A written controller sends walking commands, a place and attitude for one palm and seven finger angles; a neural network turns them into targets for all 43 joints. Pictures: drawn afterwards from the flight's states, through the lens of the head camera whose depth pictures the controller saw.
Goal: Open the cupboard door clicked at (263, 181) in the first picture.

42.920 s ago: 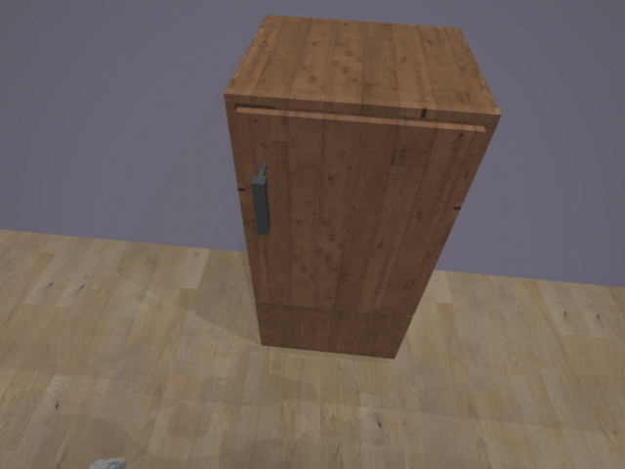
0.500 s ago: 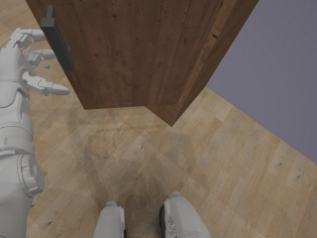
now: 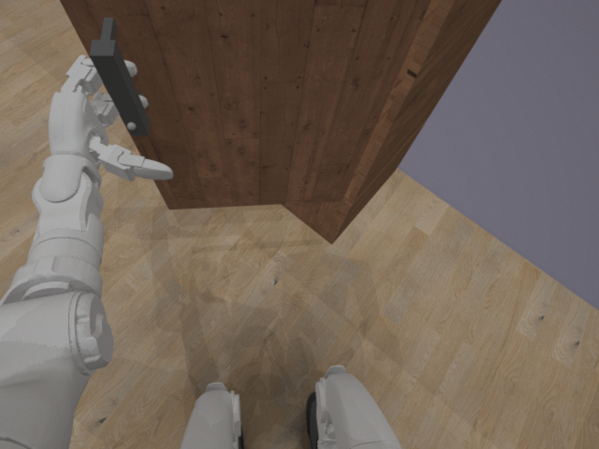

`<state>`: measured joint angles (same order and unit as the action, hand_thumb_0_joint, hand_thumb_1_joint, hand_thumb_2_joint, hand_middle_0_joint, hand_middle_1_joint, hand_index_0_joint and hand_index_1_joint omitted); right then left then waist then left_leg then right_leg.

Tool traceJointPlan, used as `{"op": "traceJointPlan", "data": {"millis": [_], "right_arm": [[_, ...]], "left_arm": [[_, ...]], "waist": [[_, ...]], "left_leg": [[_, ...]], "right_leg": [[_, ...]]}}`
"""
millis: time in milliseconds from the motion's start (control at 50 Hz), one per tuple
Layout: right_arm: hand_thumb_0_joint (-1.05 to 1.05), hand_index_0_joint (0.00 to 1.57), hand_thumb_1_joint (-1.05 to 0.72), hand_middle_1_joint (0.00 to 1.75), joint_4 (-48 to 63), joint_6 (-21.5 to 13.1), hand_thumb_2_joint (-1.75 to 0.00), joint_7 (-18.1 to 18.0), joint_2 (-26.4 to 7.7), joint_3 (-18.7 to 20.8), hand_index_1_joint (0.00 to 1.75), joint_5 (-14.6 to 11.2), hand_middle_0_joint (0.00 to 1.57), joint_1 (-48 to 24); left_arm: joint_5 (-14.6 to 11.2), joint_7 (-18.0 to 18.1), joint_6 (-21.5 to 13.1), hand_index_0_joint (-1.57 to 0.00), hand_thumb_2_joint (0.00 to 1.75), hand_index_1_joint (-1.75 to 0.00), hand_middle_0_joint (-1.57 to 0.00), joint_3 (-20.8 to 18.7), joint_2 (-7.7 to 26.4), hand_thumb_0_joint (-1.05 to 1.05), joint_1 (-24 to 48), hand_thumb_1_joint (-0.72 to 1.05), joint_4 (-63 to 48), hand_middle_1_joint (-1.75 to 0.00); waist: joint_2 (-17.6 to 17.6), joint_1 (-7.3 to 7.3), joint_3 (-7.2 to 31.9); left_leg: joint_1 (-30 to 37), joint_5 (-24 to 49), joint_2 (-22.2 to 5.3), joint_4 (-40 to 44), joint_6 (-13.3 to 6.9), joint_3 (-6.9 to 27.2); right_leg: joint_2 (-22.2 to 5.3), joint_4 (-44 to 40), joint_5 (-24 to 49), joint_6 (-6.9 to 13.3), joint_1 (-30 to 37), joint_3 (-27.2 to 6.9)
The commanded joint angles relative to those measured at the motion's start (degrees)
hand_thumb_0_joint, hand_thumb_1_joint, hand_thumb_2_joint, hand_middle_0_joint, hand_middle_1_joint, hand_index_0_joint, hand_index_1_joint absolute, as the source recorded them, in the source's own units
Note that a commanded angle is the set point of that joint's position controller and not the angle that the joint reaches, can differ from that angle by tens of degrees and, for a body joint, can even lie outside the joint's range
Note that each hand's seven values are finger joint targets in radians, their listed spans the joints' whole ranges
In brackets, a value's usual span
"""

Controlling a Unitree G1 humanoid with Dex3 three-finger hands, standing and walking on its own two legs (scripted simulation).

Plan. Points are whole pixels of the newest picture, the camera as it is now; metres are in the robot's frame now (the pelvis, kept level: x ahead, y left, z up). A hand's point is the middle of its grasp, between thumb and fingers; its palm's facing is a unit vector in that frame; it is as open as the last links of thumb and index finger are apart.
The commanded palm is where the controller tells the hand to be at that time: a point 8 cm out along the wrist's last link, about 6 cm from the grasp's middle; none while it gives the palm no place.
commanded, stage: slide the fingers in behind the handle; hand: left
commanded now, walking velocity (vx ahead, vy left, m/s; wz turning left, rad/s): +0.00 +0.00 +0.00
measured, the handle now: (125, 80) +0.58 +0.19 +0.07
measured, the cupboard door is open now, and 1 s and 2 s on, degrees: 46 47 65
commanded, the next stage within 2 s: close the thumb around the handle in 0.62 s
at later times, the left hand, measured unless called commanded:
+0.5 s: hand (144, 123) +0.52 +0.16 +0.05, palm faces +0.02 -1.00 -0.03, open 14.1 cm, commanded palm +0.49 +0.20 +0.06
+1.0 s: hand (143, 132) +0.50 +0.16 +0.05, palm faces +0.02 -1.00 -0.02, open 11.9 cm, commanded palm +0.48 +0.20 +0.06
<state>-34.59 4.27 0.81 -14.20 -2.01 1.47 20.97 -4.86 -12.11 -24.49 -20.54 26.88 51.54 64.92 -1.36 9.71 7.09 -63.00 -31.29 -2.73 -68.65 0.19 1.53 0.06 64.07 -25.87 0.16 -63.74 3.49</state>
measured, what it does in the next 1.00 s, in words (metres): stands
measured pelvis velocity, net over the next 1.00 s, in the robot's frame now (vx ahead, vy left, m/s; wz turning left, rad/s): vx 0.01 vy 0.00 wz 0.00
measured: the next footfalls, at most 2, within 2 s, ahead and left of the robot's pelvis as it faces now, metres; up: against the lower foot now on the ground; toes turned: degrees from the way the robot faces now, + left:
none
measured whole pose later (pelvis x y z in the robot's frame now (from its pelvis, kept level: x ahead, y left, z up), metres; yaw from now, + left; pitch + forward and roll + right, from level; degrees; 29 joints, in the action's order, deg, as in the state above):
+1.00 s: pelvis +0.01 +0.00 +0.00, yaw +0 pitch +24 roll -3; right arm -34.9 4.6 1.4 -13.9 -1.2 1.9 20.5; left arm -4.3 -7.8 -26.9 -19.0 22.4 48.2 63.4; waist -1.5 9.1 7.6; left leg -60.4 -31.4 -2.4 -67.4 0.0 1.0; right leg -0.1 63.2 -26.1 -0.1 -61.5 2.9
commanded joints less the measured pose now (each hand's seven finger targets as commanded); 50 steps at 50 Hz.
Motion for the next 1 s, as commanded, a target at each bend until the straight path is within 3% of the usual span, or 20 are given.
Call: {"op": "traceJointPlan", "data": {"millis": [0,40,80,100,140,180,300,380,400,420,480,560,600,640,700,760,780,840,880,980], "right_arm": [[0.0,0.2,-0.9,0.3,1.79,-0.95,-0.9,-0.91,-10.66,3.89,0.3,0.16,0.2,10.15],[0.0,0.2,-0.9,0.3,1.95,-0.89,-0.9,-0.85,-10.6,3.73,0.3,0.24,0.2,10.11],[0.0,0.2,-0.9,0.3,1.97,-1.03,-0.9,-0.79,-10.53,3.71,0.3,0.46,0.2,10.17],[0.0,0.2,-0.9,0.3,2.03,-0.94,-0.9,-0.82,-10.59,3.62,0.3,0.5,0.2,10.3],[0.0,0.2,-0.9,0.3,2.25,-0.93,-0.9,-0.52,-10.33,3.74,0.3,0.69,0.2,10.5],[0.0,0.2,-0.9,0.3,2.14,-0.92,-0.9,-0.34,-10.25,3.92,0.3,0.75,0.2,10.57],[0.0,0.2,-0.9,0.3,2.0,-0.62,-0.9,-0.53,-10.51,3.77,0.3,0.54,0.2,10.6],[0.0,0.2,-0.9,0.3,1.93,-0.76,-0.9,-0.57,-10.4,3.91,0.3,0.57,0.2,10.64],[0.0,0.2,-0.9,0.3,1.99,-0.7,-0.9,-0.55,-10.59,3.96,0.3,0.57,0.2,10.78],[0.0,0.2,-0.9,0.3,2.04,-0.67,-0.9,-0.44,-10.39,3.92,0.3,0.59,0.2,10.57],[0.0,0.2,-0.9,0.3,2.09,-0.63,-0.9,-0.34,-10.37,4.04,0.3,0.62,0.2,10.68],[0.0,0.2,-0.9,0.3,2.58,-0.55,-0.9,-0.28,-10.28,3.97,0.3,0.56,0.2,10.44],[0.0,0.2,-0.9,0.3,2.21,-0.46,-0.9,-0.26,-10.2,4.17,0.3,0.47,0.2,10.07],[0.0,0.2,-0.9,0.3,2.2,-0.41,-0.9,-0.28,-10.26,4.15,0.3,0.47,0.2,10.03],[0.0,0.2,-0.9,0.3,2.4,-0.49,-0.9,-0.15,-10.03,4.42,0.3,0.49,0.2,10.02],[0.0,0.2,-0.9,0.3,2.42,-0.38,-0.9,-0.2,-10.23,4.41,0.3,0.51,0.2,9.97],[0.0,0.2,-0.9,0.3,2.21,-0.38,-0.9,-0.18,-9.97,4.46,0.3,0.43,0.2,9.58],[0.0,0.2,-0.9,0.3,2.33,-0.31,-0.9,-0.22,-10.1,4.5,0.3,0.38,0.2,9.48],[0.0,0.2,-0.9,0.3,2.04,-0.5,-0.9,-0.28,-9.87,4.57,0.3,0.36,0.2,9.14],[0.0,0.2,-0.9,0.3,1.69,-0.65,-0.9,-0.48,-10.12,4.45,0.3,0.48,0.2,9.03]], "left_arm": [[-0.22,0.57,-4.02,-0.3,0.3,-1.2,-0.3,0.51,8.79,0.0,25.82,-0.5,-11.05,-1.2],[0.15,1.6,-3.68,-0.3,0.3,-1.2,-0.3,0.28,8.62,0.0,25.24,-0.5,-9.33,-1.2],[0.62,2.72,-3.99,-0.3,0.3,-1.2,-0.3,0.11,8.76,0.0,26.91,-0.5,-9.56,-1.2],[1.19,3.23,-4.03,-0.3,0.3,-1.2,-0.3,-1.13,10.57,0.0,26.26,-0.5,-8.93,-1.2],[1.94,3.71,-4.41,-0.3,0.3,-1.2,-0.3,0.52,8.86,0.0,26.35,-0.5,-10.21,-1.2],[1.82,3.55,-4.68,-0.3,0.3,-1.2,-0.3,2.12,6.41,0.0,26.27,-0.5,-10.25,-1.2],[1.4,2.92,-4.2,-0.3,0.3,-1.2,-0.3,0.75,8.72,0.0,26.69,-0.5,-9.44,-1.2],[0.9,2.83,-4.44,-0.3,0.3,-1.2,-0.3,1.83,6.93,0.0,27.42,-0.5,-10.45,-1.2],[0.85,2.94,-4.53,-0.3,0.3,-1.2,-0.3,0.34,8.48,0.0,25.94,-0.5,-10.52,-1.2],[0.76,2.83,-4.6,-0.3,0.3,-1.2,-0.3,1.53,7.15,0.0,26.03,-0.5,-11.12,-1.2],[0.34,2.91,-5.07,-0.3,0.3,-1.2,-0.3,0.76,7.59,0.0,25.27,-0.5,-12.03,-1.2],[0.41,2.97,-5.45,-0.3,0.3,-1.2,-0.3,0.0,8.36,0.0,23.43,-0.5,-12.3,-1.2],[0.5,3.0,-5.73,-0.3,0.3,-1.2,-0.3,1.38,6.76,0.0,24.08,-0.5,-13.03,-1.2],[0.4,3.15,-5.69,-0.3,0.3,-1.2,-0.3,0.65,7.39,0.0,23.0,-0.5,-12.3,-1.2],[0.15,3.25,-6.41,-0.3,0.3,-1.2,-0.3,1.14,6.09,0.0,22.09,-0.5,-14.44,-1.2],[-0.1,3.48,-6.73,-0.31,0.37,-1.22,-0.31,-0.12,7.45,0.0,20.66,-0.33,-14.35,-1.22],[-0.09,3.51,-6.8,-0.32,0.4,-1.22,-0.32,1.24,5.84,0.0,21.71,-0.28,-15.0,-1.22],[0.06,3.63,-6.85,-0.33,0.47,-1.24,-0.33,0.73,6.28,0.0,20.7,-0.11,-14.77,-1.24],[0.02,3.71,-7.29,-0.34,0.52,-1.25,-0.34,1.52,5.36,0.0,22.08,0.0,-15.28,-1.25],[0.19,3.89,-7.51,-0.36,0.64,-1.28,-0.36,0.88,6.21,0.0,22.38,0.28,-13.68,-1.28]], "waist": [[-7.43,2.24,28.28],[-6.56,2.21,26.55],[-6.8,2.45,27.65],[-6.47,1.91,27.28],[-6.47,2.11,28.94],[-6.52,2.67,29.86],[-6.74,2.4,28.68],[-6.79,2.87,29.45],[-7.05,1.85,29.83],[-7.49,2.13,30.31],[-6.98,1.87,31.17],[-6.91,1.09,29.54],[-7.45,1.69,29.62],[-6.27,1.3,28.83],[-7.74,0.66,31.51],[-6.14,0.39,30.39],[-6.49,1.03,30.25],[-5.6,0.48,29.47],[-7.39,0.71,29.5],[-6.59,0.87,28.92]], "left_leg": [[20.5,23.09,1.65,7.36,-1.17,1.3],[19.02,21.84,1.83,7.66,-1.21,1.31],[18.61,21.16,1.94,7.3,-1.36,1.26],[17.63,21.22,1.99,7.32,-1.37,1.13],[18.49,22.34,2.09,7.29,-1.45,0.97],[19.77,23.62,1.96,6.83,-1.35,0.97],[17.94,21.28,2.1,7.35,-1.43,0.76],[19.23,22.07,2.03,7.29,-1.52,0.77],[19.61,22.99,2.04,7.42,-1.33,0.92],[19.99,23.42,2.09,7.42,-1.32,0.8],[20.55,25.18,1.97,7.25,-1.31,0.72],[19.57,24.61,2.15,7.79,-1.37,0.45],[21.04,25.58,1.93,7.69,-1.16,0.62],[19.94,24.79,2.01,7.83,-1.2,0.54],[23.04,28.32,1.94,7.84,-0.89,0.69],[22.37,28.54,1.88,7.95,-0.92,0.77],[22.6,28.19,1.82,7.99,-0.9,0.68],[22.02,27.41,1.91,8.41,-0.82,0.73],[23.2,27.82,1.85,8.23,-0.71,0.74],[22.54,26.78,1.92,8.2,-0.67,1.03]], "right_leg": [[1.88,-6.27,16.44,0.84,13.87,-0.89],[1.83,-6.43,15.43,0.88,13.73,-0.82],[1.75,-6.19,14.96,0.74,13.5,-0.95],[1.69,-6.02,15.42,0.84,14.52,-1.14],[1.69,-5.94,16.85,0.8,15.5,-1.24],[1.69,-5.87,17.72,0.76,14.68,-1.1],[1.72,-6.39,16.67,0.84,15.94,-1.37],[1.73,-6.49,17.18,0.73,15.39,-1.32],[1.76,-6.31,17.61,0.93,15.93,-1.25],[1.74,-6.29,18.1,0.86,16.15,-1.24],[1.86,-6.17,20.0,0.85,17.17,-1.31],[1.94,-6.39,19.95,1.04,18.21,-1.41],[1.87,-6.28,20.06,0.89,16.75,-1.17],[1.87,-6.45,19.8,0.89,17.66,-1.28],[1.92,-6.01,21.82,1.02,17.9,-0.98],[2.02,-6.0,22.26,1.11,18.57,-1.01],[1.93,-6.13,22.09,0.87,18.02,-0.94],[1.91,-6.3,21.39,0.95,18.51,-0.9],[1.82,-6.24,21.18,0.94,17.19,-0.89],[1.73,-6.12,20.0,0.99,16.64,-0.83]]}}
